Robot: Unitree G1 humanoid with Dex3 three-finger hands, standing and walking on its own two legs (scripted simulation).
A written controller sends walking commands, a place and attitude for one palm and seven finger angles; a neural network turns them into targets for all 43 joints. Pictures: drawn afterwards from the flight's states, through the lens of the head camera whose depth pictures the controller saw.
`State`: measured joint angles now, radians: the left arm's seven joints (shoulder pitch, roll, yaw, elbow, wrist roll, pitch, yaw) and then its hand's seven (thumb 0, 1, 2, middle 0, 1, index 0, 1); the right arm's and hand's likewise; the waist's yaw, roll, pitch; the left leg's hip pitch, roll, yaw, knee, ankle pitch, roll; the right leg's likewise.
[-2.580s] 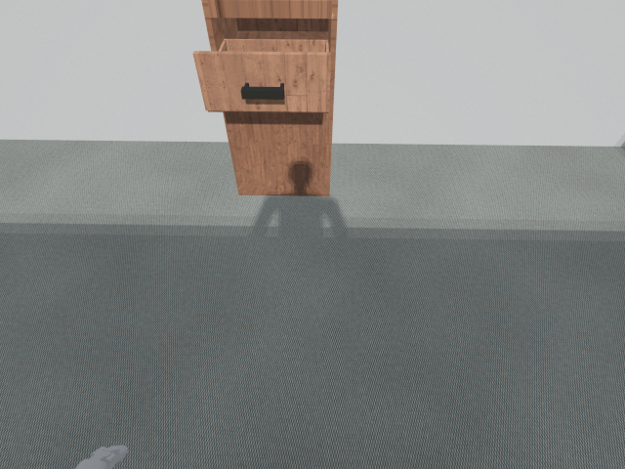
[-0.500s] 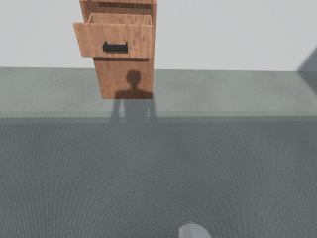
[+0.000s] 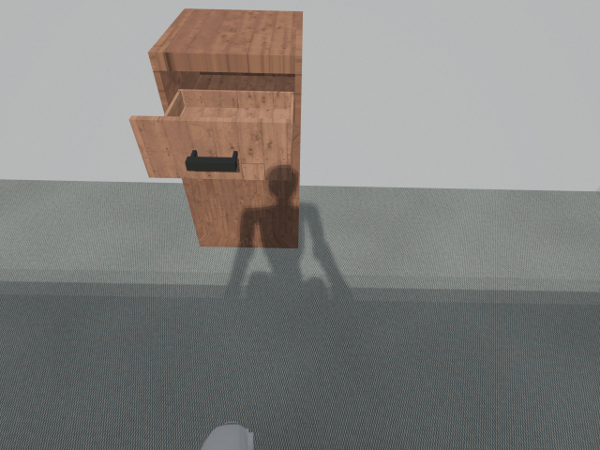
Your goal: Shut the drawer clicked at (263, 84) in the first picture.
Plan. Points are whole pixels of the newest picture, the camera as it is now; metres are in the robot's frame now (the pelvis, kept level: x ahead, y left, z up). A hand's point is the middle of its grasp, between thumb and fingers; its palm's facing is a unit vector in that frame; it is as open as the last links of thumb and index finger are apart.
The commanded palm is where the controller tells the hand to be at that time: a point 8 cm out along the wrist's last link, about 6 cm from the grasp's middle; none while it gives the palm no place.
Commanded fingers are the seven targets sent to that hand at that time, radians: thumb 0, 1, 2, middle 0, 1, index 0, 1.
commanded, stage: walk to a spot facing it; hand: left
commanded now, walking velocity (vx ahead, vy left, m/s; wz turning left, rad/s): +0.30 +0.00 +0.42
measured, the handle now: (213, 159) +0.80 +0.26 -0.07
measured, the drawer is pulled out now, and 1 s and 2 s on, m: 0.28 0.28 0.28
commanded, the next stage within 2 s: take the last steps up to it in 0.12 s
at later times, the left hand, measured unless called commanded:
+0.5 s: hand out of the picture +0.14 +0.25 -0.18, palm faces +0.17 -0.97 -0.16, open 7.4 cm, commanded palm none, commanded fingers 0.00 0.90 0.90 -0.20 -0.30 -0.20 -0.30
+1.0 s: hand (215, 318) +0.40 +0.18 -0.16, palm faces +0.08 -0.98 -0.20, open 7.3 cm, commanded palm none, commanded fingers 0.00 0.90 0.90 -0.20 -0.30 -0.20 -0.30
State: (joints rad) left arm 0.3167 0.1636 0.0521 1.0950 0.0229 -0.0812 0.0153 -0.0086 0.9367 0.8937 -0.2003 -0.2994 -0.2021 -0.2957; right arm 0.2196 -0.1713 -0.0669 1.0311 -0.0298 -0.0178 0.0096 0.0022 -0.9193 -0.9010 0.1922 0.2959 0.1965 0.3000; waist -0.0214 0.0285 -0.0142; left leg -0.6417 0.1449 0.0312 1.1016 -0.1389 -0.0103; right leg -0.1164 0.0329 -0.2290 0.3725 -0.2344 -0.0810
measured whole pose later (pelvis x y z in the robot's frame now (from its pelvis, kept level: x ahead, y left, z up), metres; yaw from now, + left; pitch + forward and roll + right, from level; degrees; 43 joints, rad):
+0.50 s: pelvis +0.17 +0.08 +0.00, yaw +4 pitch -2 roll +0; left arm 0.32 0.17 0.06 1.09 0.03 -0.02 0.01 0.00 0.91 0.89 -0.20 -0.30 -0.20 -0.30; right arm 0.20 -0.16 -0.04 1.03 -0.01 -0.08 -0.02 -0.03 -0.96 -0.90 0.20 0.30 0.20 0.30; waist 0.03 -0.05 0.04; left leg -0.18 -0.02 0.19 0.41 -0.21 0.10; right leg -0.54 -0.12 -0.05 1.14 -0.27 0.03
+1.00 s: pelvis +0.31 +0.00 -0.01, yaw +2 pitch -2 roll +0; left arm 0.18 0.14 0.06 1.03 0.01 -0.07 0.01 -0.01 0.92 0.89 -0.20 -0.30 -0.20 -0.30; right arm 0.44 -0.15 -0.04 1.17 -0.02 -0.01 0.00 0.01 -0.91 -0.90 0.20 0.30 0.20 0.30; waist -0.04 0.04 0.05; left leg -0.35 0.09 0.08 1.10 -0.43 0.01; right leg -0.26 -0.03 -0.16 0.52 -0.23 -0.05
